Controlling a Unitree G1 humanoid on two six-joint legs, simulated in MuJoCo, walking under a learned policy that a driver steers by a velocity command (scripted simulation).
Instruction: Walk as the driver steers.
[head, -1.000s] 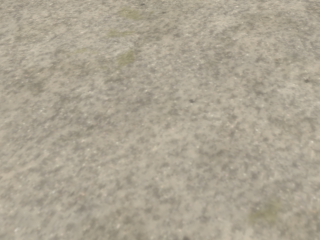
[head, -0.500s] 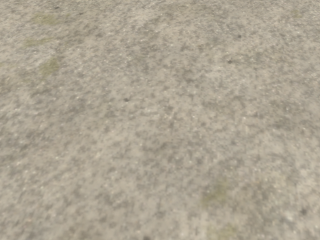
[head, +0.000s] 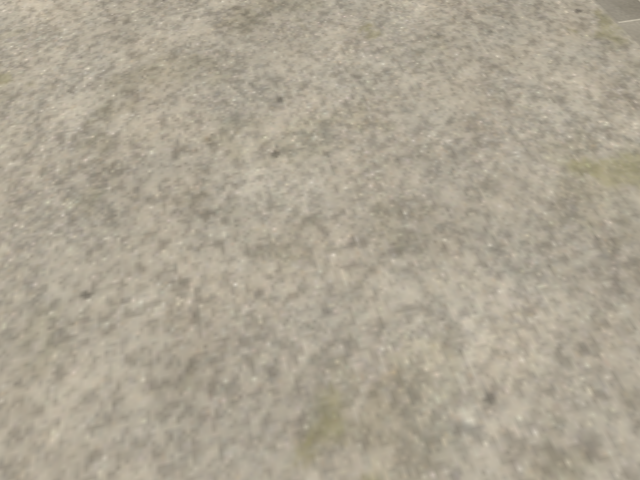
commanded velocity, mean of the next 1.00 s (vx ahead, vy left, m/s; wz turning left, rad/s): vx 0.48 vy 0.00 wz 0.15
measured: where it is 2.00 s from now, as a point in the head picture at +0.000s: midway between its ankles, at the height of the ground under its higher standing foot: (256, 283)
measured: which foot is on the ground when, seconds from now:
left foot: down 0.00-0.00, up 0.02-0.48, down 0.50-1.00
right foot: down 0.00-0.52, up 0.54-1.00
